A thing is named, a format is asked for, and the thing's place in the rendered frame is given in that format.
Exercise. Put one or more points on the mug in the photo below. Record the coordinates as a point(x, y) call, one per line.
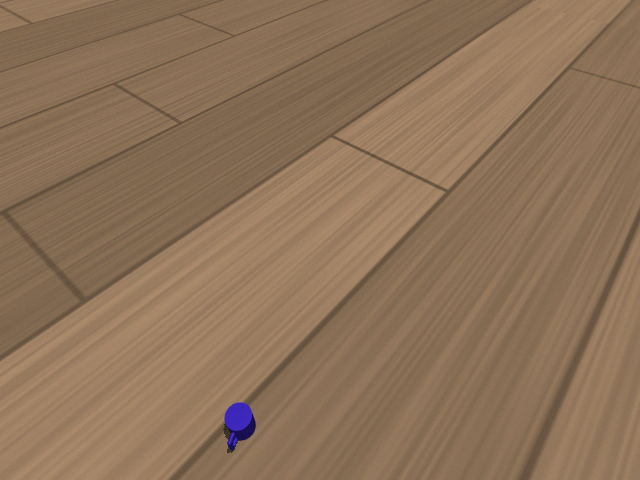
point(240, 422)

